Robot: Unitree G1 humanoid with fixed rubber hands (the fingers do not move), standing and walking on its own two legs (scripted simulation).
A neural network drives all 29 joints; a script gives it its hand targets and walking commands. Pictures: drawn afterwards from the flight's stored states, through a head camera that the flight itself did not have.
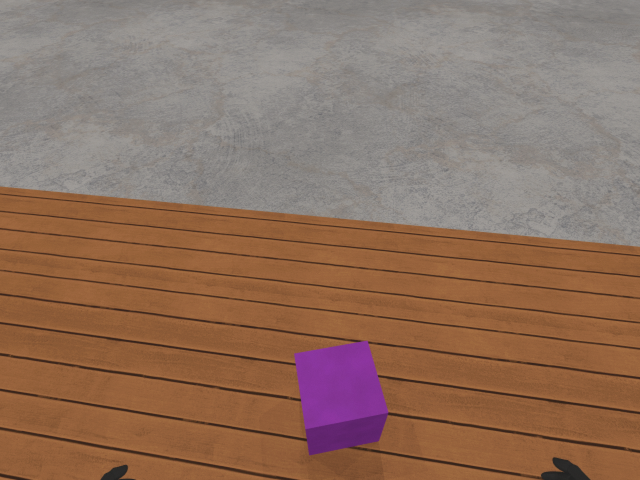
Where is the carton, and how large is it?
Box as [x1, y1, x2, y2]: [294, 341, 387, 454]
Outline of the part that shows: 367,341 294,353 309,454 378,440 387,415 387,409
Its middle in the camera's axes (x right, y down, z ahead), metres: +0.06 +0.45 +1.11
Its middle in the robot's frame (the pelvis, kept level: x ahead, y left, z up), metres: +0.46 -0.02 -0.66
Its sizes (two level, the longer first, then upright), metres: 0.210 0.200 0.250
